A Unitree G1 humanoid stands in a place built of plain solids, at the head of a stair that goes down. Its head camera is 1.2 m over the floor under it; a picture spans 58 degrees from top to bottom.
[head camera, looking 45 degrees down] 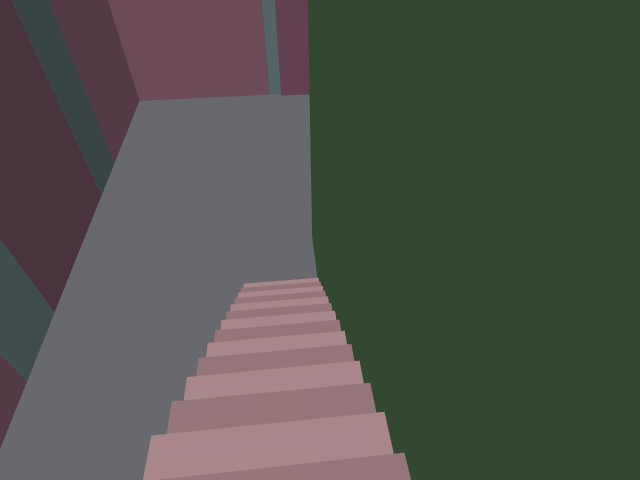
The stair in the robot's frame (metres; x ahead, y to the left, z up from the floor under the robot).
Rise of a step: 0.18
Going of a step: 0.20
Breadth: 0.93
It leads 6 degrees to the left of straight ahead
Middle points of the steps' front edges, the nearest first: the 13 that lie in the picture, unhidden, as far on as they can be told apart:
0.43 0.11 -0.18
0.64 0.13 -0.36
0.84 0.15 -0.54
1.04 0.17 -0.71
1.24 0.19 -0.89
1.45 0.21 -1.07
1.65 0.23 -1.25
1.85 0.25 -1.43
2.06 0.27 -1.61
2.26 0.30 -1.78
2.46 0.32 -1.96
2.67 0.34 -2.14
2.87 0.36 -2.32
